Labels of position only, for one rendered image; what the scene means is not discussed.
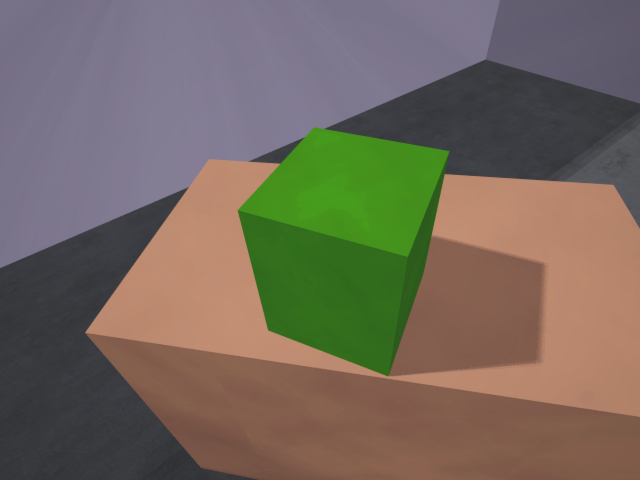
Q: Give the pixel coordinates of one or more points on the carton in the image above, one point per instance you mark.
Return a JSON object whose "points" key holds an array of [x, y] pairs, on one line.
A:
{"points": [[338, 236]]}

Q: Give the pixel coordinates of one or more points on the pedestal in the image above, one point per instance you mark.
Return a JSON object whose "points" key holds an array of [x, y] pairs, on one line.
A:
{"points": [[520, 359]]}

